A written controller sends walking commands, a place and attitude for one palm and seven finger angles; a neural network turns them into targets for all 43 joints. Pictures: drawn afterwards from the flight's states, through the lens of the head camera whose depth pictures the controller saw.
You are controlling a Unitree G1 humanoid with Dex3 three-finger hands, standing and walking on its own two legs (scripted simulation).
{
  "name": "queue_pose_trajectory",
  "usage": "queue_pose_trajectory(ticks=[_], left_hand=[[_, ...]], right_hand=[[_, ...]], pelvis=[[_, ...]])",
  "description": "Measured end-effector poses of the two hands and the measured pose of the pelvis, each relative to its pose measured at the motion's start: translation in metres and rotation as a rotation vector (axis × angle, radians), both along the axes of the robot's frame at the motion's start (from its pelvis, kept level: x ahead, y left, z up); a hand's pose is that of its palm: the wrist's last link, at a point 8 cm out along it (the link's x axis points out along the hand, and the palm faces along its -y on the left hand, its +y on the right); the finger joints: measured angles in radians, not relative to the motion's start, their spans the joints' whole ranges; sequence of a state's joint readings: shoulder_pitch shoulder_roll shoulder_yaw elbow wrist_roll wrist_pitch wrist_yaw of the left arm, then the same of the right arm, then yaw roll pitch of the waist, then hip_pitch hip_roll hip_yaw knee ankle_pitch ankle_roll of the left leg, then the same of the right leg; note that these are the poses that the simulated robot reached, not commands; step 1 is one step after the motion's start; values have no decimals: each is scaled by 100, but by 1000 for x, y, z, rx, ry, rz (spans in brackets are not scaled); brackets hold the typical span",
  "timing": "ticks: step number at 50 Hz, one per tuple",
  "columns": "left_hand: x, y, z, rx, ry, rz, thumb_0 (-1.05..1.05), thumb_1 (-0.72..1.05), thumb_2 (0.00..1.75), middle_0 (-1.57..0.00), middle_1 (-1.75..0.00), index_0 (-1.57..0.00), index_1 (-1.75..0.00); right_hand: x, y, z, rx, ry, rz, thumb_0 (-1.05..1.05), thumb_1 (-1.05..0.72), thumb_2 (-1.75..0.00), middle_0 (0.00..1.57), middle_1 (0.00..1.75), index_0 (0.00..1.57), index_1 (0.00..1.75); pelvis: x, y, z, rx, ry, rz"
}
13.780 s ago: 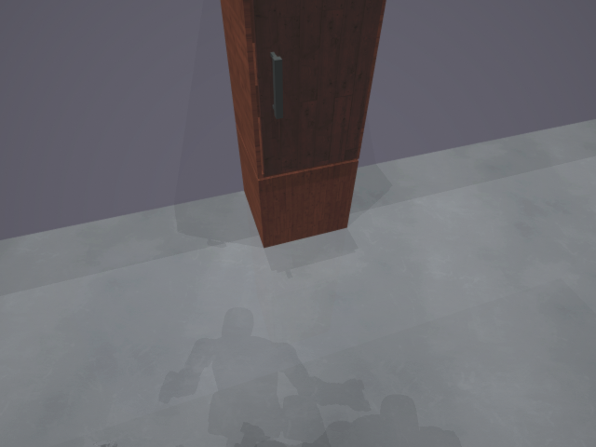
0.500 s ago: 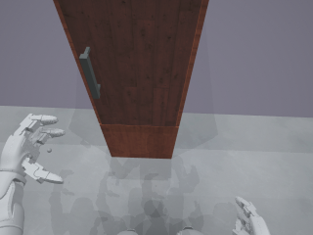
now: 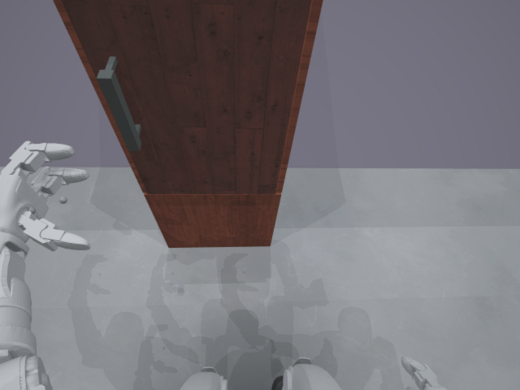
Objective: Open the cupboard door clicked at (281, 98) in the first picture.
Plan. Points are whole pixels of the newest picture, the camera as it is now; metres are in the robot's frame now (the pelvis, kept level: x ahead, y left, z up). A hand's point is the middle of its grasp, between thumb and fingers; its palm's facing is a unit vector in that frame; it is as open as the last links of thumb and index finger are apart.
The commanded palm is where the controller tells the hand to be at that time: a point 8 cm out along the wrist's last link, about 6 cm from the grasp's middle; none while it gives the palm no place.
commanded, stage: move the hooked fingers beside the handle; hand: left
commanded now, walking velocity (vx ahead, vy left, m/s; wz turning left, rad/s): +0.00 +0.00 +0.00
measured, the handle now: (124, 107) +0.58 +0.27 +0.05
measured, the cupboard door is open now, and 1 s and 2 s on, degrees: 0 0 0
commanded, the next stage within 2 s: slide the fingers in behind the handle in 1.86 s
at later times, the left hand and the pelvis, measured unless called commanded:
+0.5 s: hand (66, 161) +0.44 +0.32 +0.06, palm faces +0.04 -1.00 +0.00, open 14.0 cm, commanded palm +0.42 +0.36 +0.06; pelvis +0.00 +0.01 -0.01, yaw -1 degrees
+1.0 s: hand (80, 125) +0.51 +0.32 +0.06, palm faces +0.04 -1.00 -0.01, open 14.0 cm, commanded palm +0.51 +0.36 +0.05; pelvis +0.01 +0.02 -0.02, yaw -2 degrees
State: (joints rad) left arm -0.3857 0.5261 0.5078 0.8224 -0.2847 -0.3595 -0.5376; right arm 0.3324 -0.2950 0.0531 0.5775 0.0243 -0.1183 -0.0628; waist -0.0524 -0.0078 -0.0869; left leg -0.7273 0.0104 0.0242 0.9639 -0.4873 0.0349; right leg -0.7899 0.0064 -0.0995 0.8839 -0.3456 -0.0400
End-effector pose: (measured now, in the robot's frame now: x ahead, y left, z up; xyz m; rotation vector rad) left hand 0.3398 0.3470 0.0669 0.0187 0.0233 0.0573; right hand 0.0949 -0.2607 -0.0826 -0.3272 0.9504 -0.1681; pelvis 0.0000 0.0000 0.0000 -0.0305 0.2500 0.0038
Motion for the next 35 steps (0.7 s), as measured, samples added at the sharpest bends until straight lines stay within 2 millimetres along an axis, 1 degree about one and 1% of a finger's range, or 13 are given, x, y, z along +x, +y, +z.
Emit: queue_pose_trajectory(ticks=[5, 9, 14, 22, 29, 35], left_hand=[[11, 5, 0, 9, -3, 3, -1, -50, 30, -30, -120, -30, -120], [21, 6, 1, 1, -13, -4, -1, -50, 30, -30, -120, -30, -120], [38, 11, -4, -15, 9, -6, -1, -50, 30, -30, -120, -30, -120], [65, 20, -4, -15, -2, -13, -1, -50, 30, -30, -120, -30, -120], [86, 27, -7, -12, 7, -20, -1, -50, 30, -30, -120, -30, -120], [107, 25, -9, -17, 18, -31, -1, -50, 30, -30, -120, -30, -120]], right_hand=[[-16, -2, -3, -9, 59, -29, 1, -90, -90, 20, 30, 20, 30], [-24, -2, -5, -16, 96, -45, 1, -90, -90, 20, 30, 20, 30], [-31, -2, -7, -30, 132, -54, 1, -90, -90, 20, 30, 20, 30], [-45, -1, -10, -49, 198, -81, 1, -90, -90, 20, 30, 20, 30], [-62, 3, -13, -62, 281, -103, 1, -90, -90, 20, 30, 20, 30], [-78, 7, -14, -67, 355, -125, 1, -90, -90, 20, 30, 20, 30]], pelvis=[[0, 2, -1, -3, 14, -4], [0, 3, -2, -7, 24, -4], [-2, 5, -5, -11, 41, -4], [-3, 10, -10, -21, 75, -11], [-3, 15, -14, -31, 107, -11], [-1, 19, -16, -40, 129, -7]])
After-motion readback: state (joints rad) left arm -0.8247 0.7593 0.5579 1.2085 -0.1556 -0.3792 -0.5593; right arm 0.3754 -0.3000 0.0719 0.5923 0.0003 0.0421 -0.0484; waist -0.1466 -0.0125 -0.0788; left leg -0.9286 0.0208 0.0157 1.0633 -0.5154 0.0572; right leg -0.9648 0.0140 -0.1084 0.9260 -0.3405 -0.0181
